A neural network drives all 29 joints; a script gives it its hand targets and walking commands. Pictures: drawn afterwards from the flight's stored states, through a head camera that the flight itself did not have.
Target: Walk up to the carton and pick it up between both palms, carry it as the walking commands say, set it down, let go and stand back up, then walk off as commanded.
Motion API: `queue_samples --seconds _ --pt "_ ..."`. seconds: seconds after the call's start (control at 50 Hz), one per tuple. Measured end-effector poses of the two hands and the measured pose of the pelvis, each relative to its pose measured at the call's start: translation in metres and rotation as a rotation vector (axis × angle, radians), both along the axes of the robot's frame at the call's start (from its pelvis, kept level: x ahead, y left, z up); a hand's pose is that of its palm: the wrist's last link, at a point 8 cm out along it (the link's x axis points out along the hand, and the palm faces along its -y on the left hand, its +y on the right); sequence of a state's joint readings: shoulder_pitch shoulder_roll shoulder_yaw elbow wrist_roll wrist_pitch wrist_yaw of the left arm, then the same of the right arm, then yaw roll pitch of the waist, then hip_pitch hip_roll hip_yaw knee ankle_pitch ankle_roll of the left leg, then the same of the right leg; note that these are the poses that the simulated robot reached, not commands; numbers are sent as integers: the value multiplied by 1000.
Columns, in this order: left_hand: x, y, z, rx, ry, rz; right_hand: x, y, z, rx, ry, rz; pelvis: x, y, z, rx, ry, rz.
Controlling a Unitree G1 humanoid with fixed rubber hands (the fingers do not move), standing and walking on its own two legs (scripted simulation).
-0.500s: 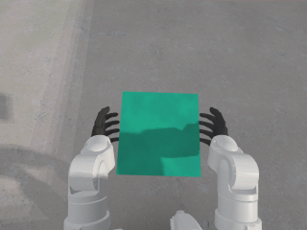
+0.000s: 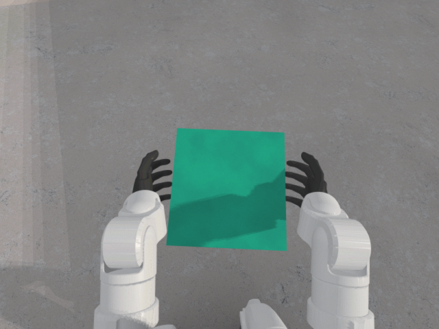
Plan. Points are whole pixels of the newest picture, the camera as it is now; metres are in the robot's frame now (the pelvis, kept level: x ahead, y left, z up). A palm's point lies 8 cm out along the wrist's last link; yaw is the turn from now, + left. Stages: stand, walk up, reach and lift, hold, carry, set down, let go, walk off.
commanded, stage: carry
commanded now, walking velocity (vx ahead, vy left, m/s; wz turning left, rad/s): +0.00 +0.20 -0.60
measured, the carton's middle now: (227, 194) +0.36 +0.01 -0.01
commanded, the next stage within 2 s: none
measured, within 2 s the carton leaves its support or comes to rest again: neither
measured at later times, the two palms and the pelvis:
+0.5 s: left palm (197, 188) +0.32 +0.07 +0.08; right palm (367, 239) +0.25 -0.19 +0.09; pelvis -0.01 +0.01 +0.00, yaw -14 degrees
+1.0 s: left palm (180, 208) +0.28 +0.09 +0.09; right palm (365, 273) +0.20 -0.17 +0.10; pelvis -0.04 +0.04 +0.00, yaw -15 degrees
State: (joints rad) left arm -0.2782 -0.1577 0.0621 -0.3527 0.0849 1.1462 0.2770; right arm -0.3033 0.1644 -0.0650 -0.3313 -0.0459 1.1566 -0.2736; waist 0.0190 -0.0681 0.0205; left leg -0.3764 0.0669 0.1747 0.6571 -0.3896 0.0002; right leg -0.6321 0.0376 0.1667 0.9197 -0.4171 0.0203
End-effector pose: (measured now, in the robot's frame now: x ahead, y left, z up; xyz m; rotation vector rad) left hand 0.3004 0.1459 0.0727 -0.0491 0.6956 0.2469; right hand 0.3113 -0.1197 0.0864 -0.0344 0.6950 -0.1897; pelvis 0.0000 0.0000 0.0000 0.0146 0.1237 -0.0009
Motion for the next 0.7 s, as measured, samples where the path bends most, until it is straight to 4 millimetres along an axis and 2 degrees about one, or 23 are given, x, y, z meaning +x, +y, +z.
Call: queue_samples --seconds 0.08,0.18,0.26,0.34,0.44,0.5,0.62,0.7 --pt "5 -12 11 15 -33 -40 -4 -12 5 16 -33 -39 1 1 -2 -1 1 -60" --pt "18 -51 14 27 -64 -134 -15 -49 -4 16 -60 -137 2 -8 -14 6 -23 -131" --pt "21 -76 9 27 -6 -228 -38 -72 -13 16 -7 -213 1 -8 -8 2 -50 -158" --pt "21 -87 5 14 37 -288 -54 -80 -11 2 35 -270 -4 -1 0 1 -27 -185" --pt "20 -80 3 1 6 -272 -56 -71 -7 2 16 -279 -11 9 -2 2 -11 -218" --pt "18 -80 9 19 -17 -281 -60 -73 -1 28 -14 -280 -10 9 -1 -2 -19 -252" --pt "17 -109 20 38 -59 -326 -70 -99 4 42 -62 -322 -10 -5 -7 13 -20 -298" --pt "12 -124 19 62 0 -372 -87 -111 0 58 -23 -356 -14 -8 1 10 -35 -302"
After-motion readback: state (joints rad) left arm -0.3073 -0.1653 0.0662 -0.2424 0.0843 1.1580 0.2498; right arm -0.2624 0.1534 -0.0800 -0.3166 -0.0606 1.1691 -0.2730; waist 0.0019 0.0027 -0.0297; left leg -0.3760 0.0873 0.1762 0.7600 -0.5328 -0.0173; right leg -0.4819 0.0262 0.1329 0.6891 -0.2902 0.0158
